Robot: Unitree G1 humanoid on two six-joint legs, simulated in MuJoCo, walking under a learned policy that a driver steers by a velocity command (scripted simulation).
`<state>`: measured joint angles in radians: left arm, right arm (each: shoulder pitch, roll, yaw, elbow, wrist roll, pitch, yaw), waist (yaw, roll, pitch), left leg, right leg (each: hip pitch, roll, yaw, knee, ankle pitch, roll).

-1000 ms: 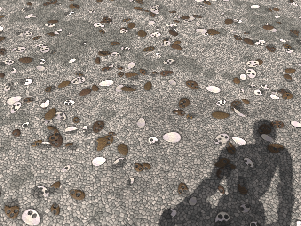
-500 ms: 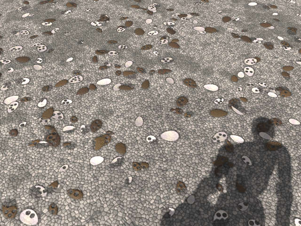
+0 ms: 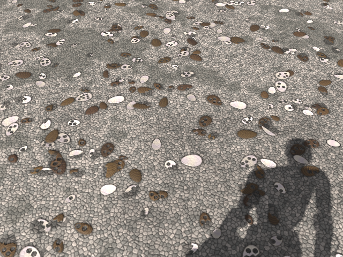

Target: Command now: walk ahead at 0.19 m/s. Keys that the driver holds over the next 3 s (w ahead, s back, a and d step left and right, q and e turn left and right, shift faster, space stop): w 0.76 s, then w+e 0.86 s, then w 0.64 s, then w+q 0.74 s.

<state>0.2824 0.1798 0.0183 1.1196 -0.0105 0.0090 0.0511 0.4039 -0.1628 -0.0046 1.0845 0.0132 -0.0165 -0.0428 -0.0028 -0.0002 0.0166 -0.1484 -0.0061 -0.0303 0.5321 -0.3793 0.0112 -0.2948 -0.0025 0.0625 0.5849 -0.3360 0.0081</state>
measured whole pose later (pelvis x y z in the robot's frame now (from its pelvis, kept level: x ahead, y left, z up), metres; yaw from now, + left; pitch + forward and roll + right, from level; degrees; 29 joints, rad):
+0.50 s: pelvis +0.18 -0.02 +0.00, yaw +1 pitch +2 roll -1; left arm 0.52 0.18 0.01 1.07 -0.01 -0.08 0.02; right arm 0.04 -0.23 -0.04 0.87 0.03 -0.09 0.03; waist 0.09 0.03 0.01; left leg -0.65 0.08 0.02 0.66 -0.02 0.03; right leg 0.13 0.03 -0.03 0.15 -0.31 -0.03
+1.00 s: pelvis +0.46 +0.04 +0.01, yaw -4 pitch +1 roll +2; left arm 0.15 0.25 0.06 0.89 -0.02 -0.07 0.00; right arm 0.35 -0.23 -0.04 1.01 -0.01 -0.11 0.00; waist -0.06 -0.04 -0.01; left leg 0.02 -0.08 0.13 0.17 -0.21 0.07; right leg -0.72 -0.11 0.07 0.77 0.09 -0.04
